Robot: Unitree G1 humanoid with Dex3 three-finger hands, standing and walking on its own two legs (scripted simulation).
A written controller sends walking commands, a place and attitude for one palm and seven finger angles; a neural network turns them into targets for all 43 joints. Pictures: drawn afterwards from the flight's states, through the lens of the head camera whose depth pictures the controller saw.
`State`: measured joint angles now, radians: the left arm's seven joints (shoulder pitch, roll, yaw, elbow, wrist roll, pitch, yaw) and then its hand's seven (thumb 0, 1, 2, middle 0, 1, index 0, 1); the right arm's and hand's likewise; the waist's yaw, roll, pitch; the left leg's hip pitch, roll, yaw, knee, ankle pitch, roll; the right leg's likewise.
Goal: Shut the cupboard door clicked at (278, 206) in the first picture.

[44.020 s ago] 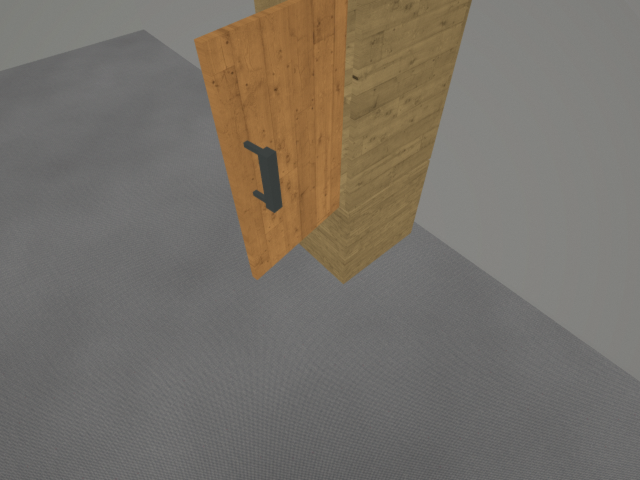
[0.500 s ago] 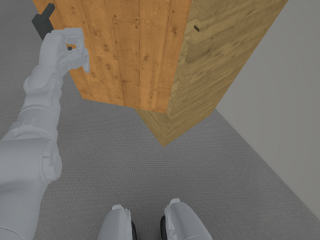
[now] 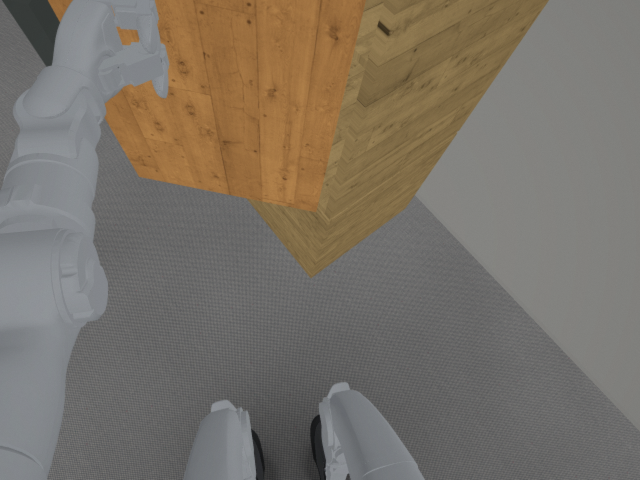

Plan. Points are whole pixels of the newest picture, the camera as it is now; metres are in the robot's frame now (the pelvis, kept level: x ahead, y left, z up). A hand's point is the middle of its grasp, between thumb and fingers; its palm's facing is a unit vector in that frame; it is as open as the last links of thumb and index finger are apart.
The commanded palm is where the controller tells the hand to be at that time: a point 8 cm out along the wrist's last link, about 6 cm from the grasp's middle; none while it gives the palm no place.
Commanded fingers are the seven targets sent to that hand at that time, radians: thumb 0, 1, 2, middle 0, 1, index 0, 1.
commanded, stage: push the door shut along its arc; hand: left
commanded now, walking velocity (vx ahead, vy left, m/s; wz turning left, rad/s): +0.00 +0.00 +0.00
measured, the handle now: (69, 42) +0.61 +0.20 +0.10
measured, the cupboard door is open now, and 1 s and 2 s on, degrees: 42 26 26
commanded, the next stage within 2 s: pull the fist back off the door in 0.32 s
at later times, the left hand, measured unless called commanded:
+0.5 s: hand (183, 27) +0.61 +0.07 +0.12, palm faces -0.21 -0.97 +0.08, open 3.4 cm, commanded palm +0.61 +0.08 +0.10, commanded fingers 0.00 0.90 0.90 -1.30 -1.50 -1.30 -1.50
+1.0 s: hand (200, 50) +0.58 +0.06 +0.11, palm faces +0.07 -1.00 -0.03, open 3.1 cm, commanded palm +0.53 +0.10 +0.10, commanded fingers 0.00 0.90 0.90 -1.30 -1.50 -1.30 -1.50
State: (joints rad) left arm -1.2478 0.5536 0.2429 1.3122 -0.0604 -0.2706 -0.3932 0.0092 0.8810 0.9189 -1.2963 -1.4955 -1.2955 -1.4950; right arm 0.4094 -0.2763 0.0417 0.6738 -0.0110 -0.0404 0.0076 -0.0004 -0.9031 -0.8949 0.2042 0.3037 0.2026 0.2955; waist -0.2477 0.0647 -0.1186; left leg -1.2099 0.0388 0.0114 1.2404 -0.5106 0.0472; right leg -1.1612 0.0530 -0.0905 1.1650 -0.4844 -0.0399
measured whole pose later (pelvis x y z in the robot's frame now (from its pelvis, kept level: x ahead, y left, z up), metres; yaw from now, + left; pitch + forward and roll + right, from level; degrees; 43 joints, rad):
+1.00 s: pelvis +0.03 -0.01 +0.03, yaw +0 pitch +26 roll -2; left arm -1.08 0.29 0.29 1.22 0.02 -0.40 0.15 0.01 0.90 0.90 -1.30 -1.50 -1.29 -1.49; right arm 0.51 -0.25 0.00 0.67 -0.08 0.01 0.12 0.00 -0.90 -0.90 0.20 0.30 0.20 0.30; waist -0.23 0.07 -0.15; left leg -1.06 0.04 0.03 1.09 -0.49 0.03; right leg -1.03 0.06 -0.06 1.05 -0.48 -0.05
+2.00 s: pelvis +0.02 -0.01 +0.09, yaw +1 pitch +5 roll +0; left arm -0.19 0.21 0.06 0.35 -0.13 -0.22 0.00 0.01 0.90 0.90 -1.23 -1.42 -1.23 -1.42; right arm 0.25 -0.26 -0.01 0.59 0.06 0.02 -0.03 0.01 -0.91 -0.90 0.20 0.30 0.20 0.29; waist -0.03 0.04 -0.08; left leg -0.45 -0.01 0.06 0.71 -0.36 0.04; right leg -0.45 0.03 -0.02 0.71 -0.36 -0.03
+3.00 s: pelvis +0.04 +0.00 +0.11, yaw +3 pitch -4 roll +0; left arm 0.46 0.35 0.33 -0.37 -0.08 -0.07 0.10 0.01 0.89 0.90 -0.21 -0.30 -0.21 -0.30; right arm 0.20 -0.24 0.02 0.63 0.02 -0.10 -0.07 0.01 -0.90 -0.90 0.20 0.30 0.20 0.30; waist 0.06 0.07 -0.01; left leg -0.11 -0.03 0.03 0.43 -0.25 0.04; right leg -0.08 0.02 -0.04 0.41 -0.25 -0.02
